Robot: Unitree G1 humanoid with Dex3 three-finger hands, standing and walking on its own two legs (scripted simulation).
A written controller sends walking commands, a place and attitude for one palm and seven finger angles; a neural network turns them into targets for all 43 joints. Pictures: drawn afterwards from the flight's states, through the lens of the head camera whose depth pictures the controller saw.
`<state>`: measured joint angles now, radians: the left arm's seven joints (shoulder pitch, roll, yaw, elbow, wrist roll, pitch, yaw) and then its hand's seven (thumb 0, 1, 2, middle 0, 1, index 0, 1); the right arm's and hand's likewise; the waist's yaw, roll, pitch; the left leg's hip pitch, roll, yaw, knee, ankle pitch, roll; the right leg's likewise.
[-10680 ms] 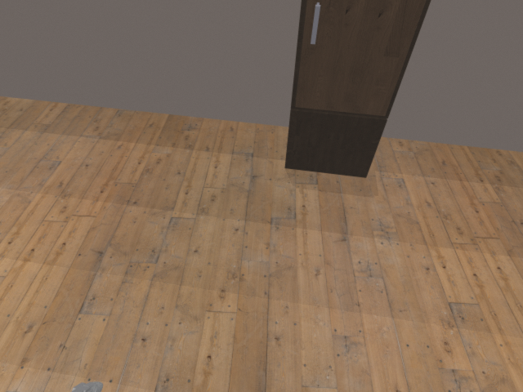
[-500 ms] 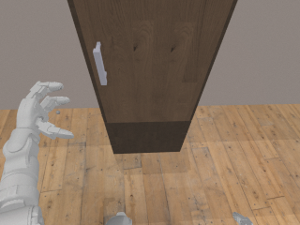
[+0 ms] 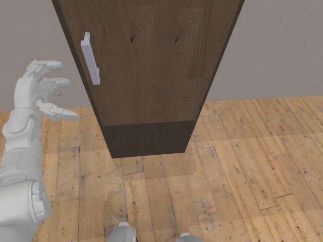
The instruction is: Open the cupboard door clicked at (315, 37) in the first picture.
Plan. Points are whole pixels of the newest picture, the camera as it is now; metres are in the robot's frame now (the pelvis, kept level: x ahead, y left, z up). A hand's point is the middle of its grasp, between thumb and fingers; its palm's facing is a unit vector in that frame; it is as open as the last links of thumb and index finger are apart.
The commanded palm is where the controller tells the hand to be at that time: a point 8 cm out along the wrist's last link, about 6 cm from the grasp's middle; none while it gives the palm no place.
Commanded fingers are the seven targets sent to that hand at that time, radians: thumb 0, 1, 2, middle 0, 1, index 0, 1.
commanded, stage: move the hooked fingers beside the handle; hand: left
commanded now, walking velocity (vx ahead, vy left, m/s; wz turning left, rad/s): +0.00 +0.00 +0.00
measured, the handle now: (92, 59) +0.57 +0.19 +0.09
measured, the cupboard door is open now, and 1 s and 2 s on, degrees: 0 0 0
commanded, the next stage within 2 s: slide the fingers in behind the handle in 1.26 s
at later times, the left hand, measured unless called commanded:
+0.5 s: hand (73, 71) +0.52 +0.23 +0.09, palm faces +0.10 -1.00 -0.02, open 14.0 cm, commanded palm +0.50 +0.27 +0.08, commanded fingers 0.00 -0.50 0.30 -0.30 -1.20 -0.30 -1.20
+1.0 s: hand (69, 74) +0.52 +0.24 +0.08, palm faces +0.11 -0.99 +0.00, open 14.0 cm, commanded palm +0.50 +0.28 +0.08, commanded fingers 0.00 -0.50 0.30 -0.30 -1.20 -0.30 -1.20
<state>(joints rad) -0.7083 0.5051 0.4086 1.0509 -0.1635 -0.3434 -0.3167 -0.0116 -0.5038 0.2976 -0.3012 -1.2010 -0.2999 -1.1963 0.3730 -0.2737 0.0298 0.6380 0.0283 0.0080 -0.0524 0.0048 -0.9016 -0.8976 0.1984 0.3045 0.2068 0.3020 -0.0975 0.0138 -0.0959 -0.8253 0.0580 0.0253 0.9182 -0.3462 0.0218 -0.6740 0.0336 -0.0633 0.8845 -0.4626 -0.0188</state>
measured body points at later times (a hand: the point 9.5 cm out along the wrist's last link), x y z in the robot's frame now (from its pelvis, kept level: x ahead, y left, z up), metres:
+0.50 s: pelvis +0.00 +0.00 -0.01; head +0.12 +0.02 +0.42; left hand +0.51 +0.28 +0.10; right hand -0.02 -0.27 -0.11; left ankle +0.05 +0.11 -0.69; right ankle -0.02 -0.11 -0.69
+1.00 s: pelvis +0.02 +0.00 -0.01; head +0.13 +0.03 +0.42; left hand +0.51 +0.29 +0.08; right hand +0.01 -0.26 -0.11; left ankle +0.05 +0.11 -0.69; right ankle -0.02 -0.11 -0.69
